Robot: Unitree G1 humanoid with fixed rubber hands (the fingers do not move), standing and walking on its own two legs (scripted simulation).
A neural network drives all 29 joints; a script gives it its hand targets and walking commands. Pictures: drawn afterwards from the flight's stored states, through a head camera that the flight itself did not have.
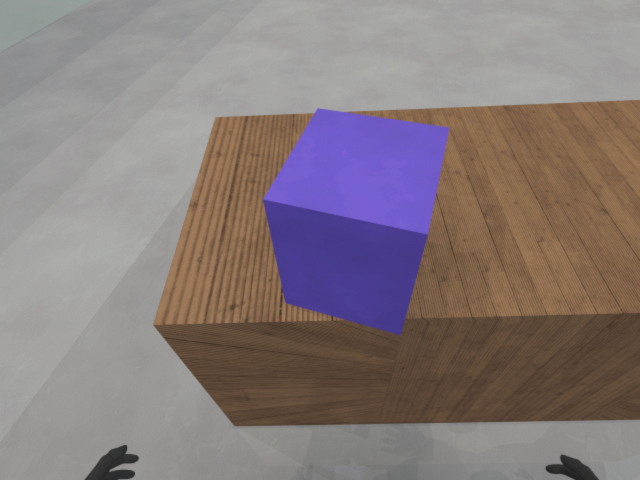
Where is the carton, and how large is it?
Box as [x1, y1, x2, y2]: [263, 108, 448, 334]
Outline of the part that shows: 317,108 263,198 285,302 400,334 428,231 448,127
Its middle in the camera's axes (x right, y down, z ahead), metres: +0.06 -0.02 +0.61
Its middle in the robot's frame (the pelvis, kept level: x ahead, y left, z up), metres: +0.48 -0.05 +0.02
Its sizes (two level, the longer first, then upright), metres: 0.210 0.200 0.250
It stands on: a pedestal, 0.65 m high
